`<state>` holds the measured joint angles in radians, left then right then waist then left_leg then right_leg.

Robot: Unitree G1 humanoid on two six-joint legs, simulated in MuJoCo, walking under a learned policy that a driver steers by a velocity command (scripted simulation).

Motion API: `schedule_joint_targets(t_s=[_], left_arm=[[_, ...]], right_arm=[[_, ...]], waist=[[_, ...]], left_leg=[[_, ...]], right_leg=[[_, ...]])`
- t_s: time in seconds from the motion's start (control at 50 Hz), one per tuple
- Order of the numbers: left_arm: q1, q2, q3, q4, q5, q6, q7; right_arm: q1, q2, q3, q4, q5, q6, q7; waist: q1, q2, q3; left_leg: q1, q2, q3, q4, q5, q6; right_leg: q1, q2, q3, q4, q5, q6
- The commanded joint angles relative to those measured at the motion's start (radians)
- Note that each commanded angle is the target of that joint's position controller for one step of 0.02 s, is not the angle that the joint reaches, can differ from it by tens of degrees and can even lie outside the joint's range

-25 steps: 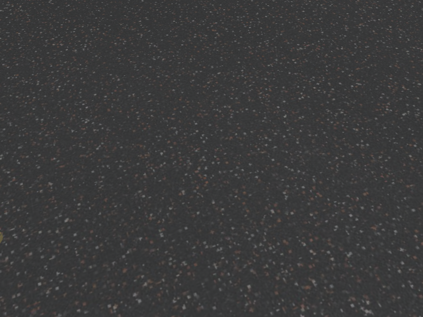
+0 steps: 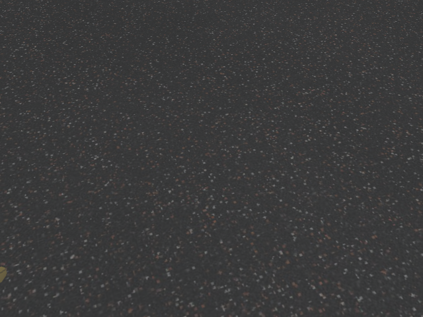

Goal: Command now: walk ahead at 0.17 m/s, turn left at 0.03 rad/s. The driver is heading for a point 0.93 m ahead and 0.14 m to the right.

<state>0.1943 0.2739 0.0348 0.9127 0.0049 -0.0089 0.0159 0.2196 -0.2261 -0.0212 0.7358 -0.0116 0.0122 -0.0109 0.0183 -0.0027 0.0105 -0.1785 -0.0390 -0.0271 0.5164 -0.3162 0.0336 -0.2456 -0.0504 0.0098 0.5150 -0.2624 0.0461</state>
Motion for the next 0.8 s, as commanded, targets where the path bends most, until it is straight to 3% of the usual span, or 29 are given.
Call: schedule_joint_targets(t_s=[0.02, 0.04, 0.08, 0.12, 0.16, 0.18, 0.2, 0.22, 0.24, 0.26, 0.28, 0.3, 0.32, 0.38, 0.46, 0.52, 0.58, 0.62, 0.64, 0.66, 0.68, 0.7, 0.72, 0.74, 0.76, 0.78, 0.8], left_arm=[[-0.092, 0.097, 0.022, -0.072, -0.016, -0.027, 0.003], [-0.113, 0.099, 0.023, -0.085, -0.023, -0.041, -0.002], [-0.112, 0.103, 0.026, -0.089, -0.036, -0.069, -0.02], [-0.071, 0.095, 0.024, -0.067, -0.042, -0.09, -0.04], [0.09, 0.101, 0.036, 0.017, -0.028, -0.093, -0.047], [0.189, 0.132, 0.049, 0.05, -0.024, -0.09, -0.044], [0.288, 0.245, 0.075, 0.061, -0.024, -0.09, -0.037], [0.318, 0.248, 0.07, 0.056, -0.013, -0.095, -0.044], [0.238, 0.193, 0.052, 0.033, -0.012, -0.101, -0.04], [0.184, 0.152, 0.042, 0.011, -0.014, -0.103, -0.037], [0.149, 0.146, 0.037, 0.0, -0.012, -0.102, -0.037], [0.134, 0.112, 0.024, -0.006, -0.008, -0.1, -0.038], [0.138, 0.109, 0.019, -0.003, -0.004, -0.095, -0.038], [0.177, 0.122, 0.018, 0.008, -0.005, -0.086, -0.03], [0.202, 0.146, 0.019, 0.013, -0.007, -0.076, -0.011], [0.253, 0.153, 0.021, 0.033, -0.017, -0.072, -0.007], [0.257, 0.16, 0.03, 0.042, -0.025, -0.063, -0.005], [0.24, 0.186, 0.042, 0.036, -0.021, -0.055, -0.002], [0.225, 0.192, 0.045, 0.032, -0.016, -0.046, -0.001], [0.215, 0.178, 0.039, 0.023, -0.009, -0.04, 0.001], [0.236, 0.123, 0.019, -0.006, 0.016, -0.042, 0.003], [0.385, -0.017, -0.017, -0.001, -0.005, -0.065, -0.013], [0.272, 0.123, 0.015, -0.007, -0.035, -0.09, -0.022], [0.161, 0.162, 0.028, -0.048, -0.057, -0.104, -0.025], [0.113, 0.144, 0.025, -0.059, -0.049, -0.11, -0.018], [0.104, 0.132, 0.03, -0.059, -0.033, -0.107, -0.014], [0.134, 0.117, 0.03, -0.054, -0.027, -0.097, -0.015]], right_arm=[[0.056, -0.208, -0.064, -0.036, 0.015, -0.008, -0.009], [0.074, -0.213, -0.068, -0.027, 0.019, -0.017, -0.011], [0.086, -0.197, -0.067, -0.015, 0.022, -0.039, -0.013], [0.043, -0.192, -0.068, -0.02, 0.035, -0.046, -0.008], [-0.015, -0.186, -0.067, -0.031, 0.037, -0.042, -0.003], [-0.032, -0.146, -0.055, -0.039, 0.027, -0.046, -0.002], [-0.046, -0.077, -0.036, -0.079, 0.018, -0.059, -0.002], [-0.05, -0.123, -0.049, -0.095, 0.034, -0.077, -0.011], [-0.017, -0.161, -0.061, -0.082, 0.057, -0.091, -0.007], [-0.006, -0.166, -0.061, -0.065, 0.058, -0.099, 0.0], [-0.013, -0.161, -0.063, -0.059, 0.048, -0.105, 0.003], [-0.032, -0.164, -0.069, -0.056, 0.034, -0.104, 0.004], [-0.03, -0.146, -0.067, -0.057, 0.031, -0.101, 0.012], [-0.069, -0.11, -0.059, -0.068, 0.024, -0.092, 0.023], [-0.216, -0.069, -0.035, -0.117, 0.03, -0.099, 0.033], [-0.296, -0.074, -0.031, -0.142, 0.037, -0.105, 0.048], [-0.321, -0.099, -0.036, -0.158, 0.039, -0.113, 0.062], [-0.244, -0.141, -0.054, -0.139, 0.034, -0.113, 0.06], [-0.125, -0.174, -0.072, -0.106, 0.034, -0.11, 0.053], [0.046, -0.211, -0.092, -0.055, 0.034, -0.104, 0.041], [0.221, -0.284, -0.107, -0.017, 0.02, -0.094, 0.026], [0.217, -0.304, -0.102, 0.002, 0.014, -0.099, 0.041], [0.178, -0.198, -0.079, -0.001, 0.023, -0.101, 0.04], [0.092, -0.171, -0.068, -0.006, 0.025, -0.104, 0.037], [0.027, -0.164, -0.064, -0.01, 0.02, -0.109, 0.039], [-0.013, -0.144, -0.06, -0.01, 0.011, -0.114, 0.043], [-0.029, -0.13, -0.055, -0.005, 0.0, -0.12, 0.044]], waist=[[-0.06, 0.148, 0.088], [-0.067, 0.17, 0.117], [-0.06, 0.179, 0.124], [-0.025, 0.137, 0.094], [0.057, 0.102, 0.018], [0.095, 0.051, -0.013], [0.111, -0.215, -0.038], [0.126, -0.267, -0.044], [0.079, -0.158, 0.021], [0.058, -0.117, 0.055], [0.042, -0.093, 0.073], [0.037, -0.069, 0.078], [0.027, -0.102, 0.069], [0.032, -0.076, 0.056], [0.066, -0.074, 0.089], [0.083, -0.072, 0.123], [0.053, -0.077, 0.12], [-0.008, -0.105, 0.04], [-0.076, -0.115, -0.043], [-0.158, -0.104, -0.148], [-0.192, 0.057, -0.305], [-0.086, 0.317, -0.443], [-0.129, 0.187, -0.323], [-0.111, 0.134, -0.158], [-0.076, 0.028, -0.085], [-0.044, 0.015, -0.041], [-0.01, 0.048, -0.044]], left_leg=[[-0.033, 0.236, -0.345, -0.309, -0.43, 0.155], [-0.025, 0.286, -0.414, -0.335, -0.432, 0.186], [0.047, 0.33, -0.444, -0.332, -0.317, 0.21], [0.044, 0.296, -0.353, -0.301, -0.188, 0.181], [-0.118, 0.199, -0.204, -0.204, -0.05, 0.123], [-0.215, 0.14, -0.123, -0.065, 0.003, 0.08], [-0.409, -0.003, 0.036, 0.278, -0.056, -0.009], [-0.556, -0.033, -0.03, 0.513, -0.273, -0.028], [-0.636, 0.037, -0.09, 0.627, -0.221, -0.008], [-0.659, 0.079, -0.078, 0.641, -0.119, 0.01], [-0.673, 0.11, -0.06, 0.618, -0.032, 0.018], [-0.648, 0.136, -0.053, 0.584, 0.037, 0.022], [-0.605, 0.146, -0.037, 0.555, 0.086, 0.013], [-0.591, 0.142, 0.014, 0.458, 0.173, -0.025], [-0.496, 0.111, 0.059, 0.172, 0.345, -0.045], [-0.457, 0.089, 0.064, 0.057, 0.404, -0.034], [-0.449, 0.08, 0.045, -0.003, 0.357, 0.01], [-0.325, 0.036, 0.069, 0.0, 0.284, 0.047], [-0.171, 0.005, 0.093, -0.004, 0.268, 0.076], [0.085, 0.02, 0.079, 0.0, 0.289, 0.109], [0.411, 0.236, -0.181, 0.042, 0.255, 0.168], [0.647, 0.438, -0.7, -0.137, -0.033, 0.332], [0.549, 0.395, -0.7, -0.227, -0.155, 0.278], [0.392, 0.363, -0.533, -0.253, -0.095, 0.236], [0.24, 0.328, -0.423, -0.282, 0.045, 0.218], [0.136, 0.289, -0.334, -0.307, 0.156, 0.21], [0.075, 0.266, -0.282, -0.334, 0.204, 0.207]], right_leg=[[-0.192, 0.058, -0.071, 0.135, -0.145, -0.034], [-0.247, 0.031, -0.039, 0.187, -0.163, -0.058], [-0.329, -0.015, 0.006, 0.237, -0.223, -0.103], [-0.231, -0.013, -0.013, 0.107, -0.161, -0.131], [0.122, 0.057, -0.076, -0.027, 0.07, -0.116], [0.265, 0.013, 0.002, -0.051, 0.051, -0.127], [0.395, -0.202, 0.37, -0.212, -0.123, -0.232], [0.431, -0.339, 0.68, -0.332, -0.222, -0.344], [0.402, -0.34, 0.626, -0.328, -0.274, -0.337], [0.374, -0.29, 0.517, -0.327, -0.259, -0.297], [0.349, -0.262, 0.443, -0.342, -0.197, -0.27], [0.324, -0.225, 0.359, -0.354, -0.075, -0.238], [0.292, -0.203, 0.296, -0.361, 0.028, -0.228], [0.277, -0.16, 0.164, -0.371, 0.299, -0.231], [0.197, -0.121, 0.063, -0.41, 0.343, -0.217], [0.218, -0.152, 0.058, -0.423, 0.316, -0.225], [0.321, -0.199, 0.052, -0.366, 0.437, -0.211], [0.378, -0.207, 0.04, -0.243, 0.751, -0.191], [0.375, -0.188, 0.019, -0.098, 0.917, -0.176], [0.264, -0.147, -0.004, 0.111, 0.908, -0.147], [0.015, -0.069, -0.033, 0.448, 0.501, -0.124], [-0.319, 0.123, 0.066, 0.751, -0.301, -0.083], [-0.426, 0.065, 0.146, 0.833, -0.295, -0.1], [-0.469, 0.016, 0.108, 0.818, -0.197, -0.113], [-0.43, -0.035, 0.087, 0.768, -0.102, -0.109], [-0.392, -0.065, 0.08, 0.715, -0.048, -0.101], [-0.333, -0.09, 0.089, 0.691, -0.015, -0.096]])
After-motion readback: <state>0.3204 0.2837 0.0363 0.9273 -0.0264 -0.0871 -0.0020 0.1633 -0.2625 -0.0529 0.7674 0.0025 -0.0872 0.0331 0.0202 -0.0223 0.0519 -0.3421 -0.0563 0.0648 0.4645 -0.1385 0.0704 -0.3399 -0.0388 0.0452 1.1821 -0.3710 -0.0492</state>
